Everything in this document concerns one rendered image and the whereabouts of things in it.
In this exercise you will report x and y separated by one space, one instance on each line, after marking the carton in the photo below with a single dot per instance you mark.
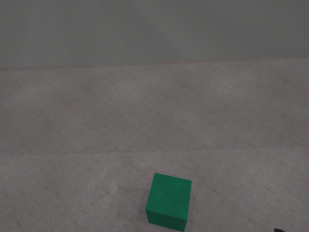
168 202

